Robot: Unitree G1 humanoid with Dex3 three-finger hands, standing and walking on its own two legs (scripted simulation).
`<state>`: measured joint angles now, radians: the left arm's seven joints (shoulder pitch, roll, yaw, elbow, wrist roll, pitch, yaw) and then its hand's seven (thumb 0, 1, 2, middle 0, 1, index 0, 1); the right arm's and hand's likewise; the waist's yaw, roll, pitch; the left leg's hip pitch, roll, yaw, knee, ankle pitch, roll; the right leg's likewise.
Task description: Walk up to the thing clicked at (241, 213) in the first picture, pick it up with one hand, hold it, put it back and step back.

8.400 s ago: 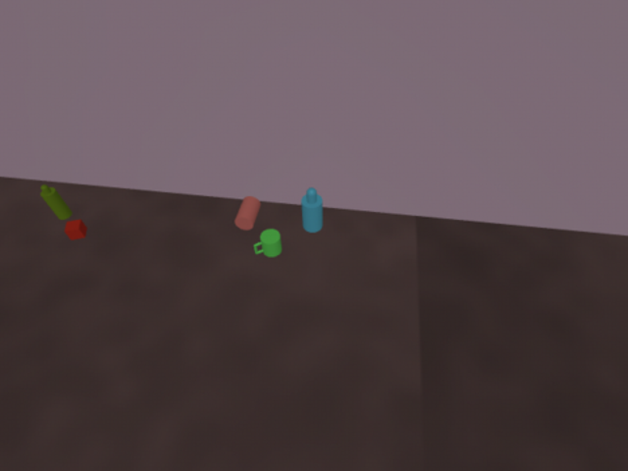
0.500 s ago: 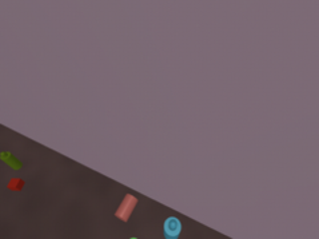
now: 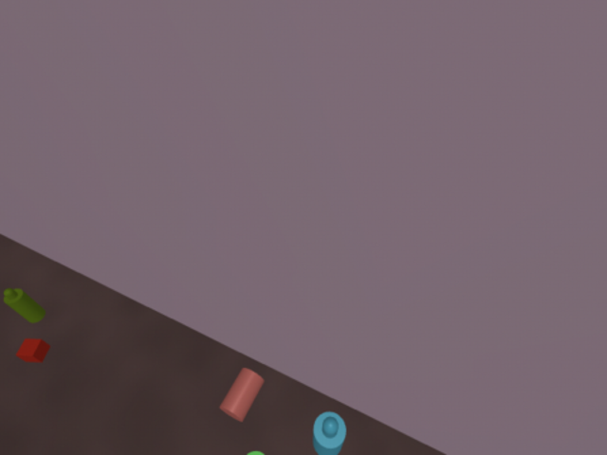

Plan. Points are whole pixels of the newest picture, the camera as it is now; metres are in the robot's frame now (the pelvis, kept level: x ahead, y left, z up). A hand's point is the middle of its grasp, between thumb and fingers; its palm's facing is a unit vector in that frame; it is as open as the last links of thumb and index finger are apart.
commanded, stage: stand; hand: left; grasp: from above
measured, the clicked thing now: (242, 393) +0.41 +0.22 -0.74
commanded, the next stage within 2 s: rise first in 0.06 s
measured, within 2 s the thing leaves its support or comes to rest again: neither
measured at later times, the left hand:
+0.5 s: hand out of the picture +0.15 +0.25 -0.18, palm faces -0.02 -0.92 -0.40, open 11.0 cm
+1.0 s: hand out of the picture +0.12 +0.26 -0.24, palm faces -0.05 -0.84 -0.55, open 14.2 cm
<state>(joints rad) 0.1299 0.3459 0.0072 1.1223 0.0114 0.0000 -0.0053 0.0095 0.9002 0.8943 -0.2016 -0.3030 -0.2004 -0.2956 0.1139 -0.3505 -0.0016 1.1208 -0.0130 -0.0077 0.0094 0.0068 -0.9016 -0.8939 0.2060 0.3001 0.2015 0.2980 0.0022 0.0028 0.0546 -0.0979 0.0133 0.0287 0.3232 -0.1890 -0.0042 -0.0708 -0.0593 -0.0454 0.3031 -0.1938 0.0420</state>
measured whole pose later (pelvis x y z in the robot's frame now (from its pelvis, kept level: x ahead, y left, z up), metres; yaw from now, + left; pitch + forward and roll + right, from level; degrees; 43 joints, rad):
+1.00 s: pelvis -0.02 +0.00 -0.09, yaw +0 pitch +17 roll -2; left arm 0.12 0.27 0.16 0.61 0.24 0.37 0.16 0.00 -0.55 0.98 -0.09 -1.03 -0.09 -1.02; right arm 0.18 -0.22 -0.02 0.60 -0.01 -0.10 -0.06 0.01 -0.96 -0.91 0.21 0.30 0.20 0.30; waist -0.02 0.01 -0.11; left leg -0.88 0.05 -0.01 1.09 -0.51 -0.01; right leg -0.83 -0.04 -0.04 1.04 -0.50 0.03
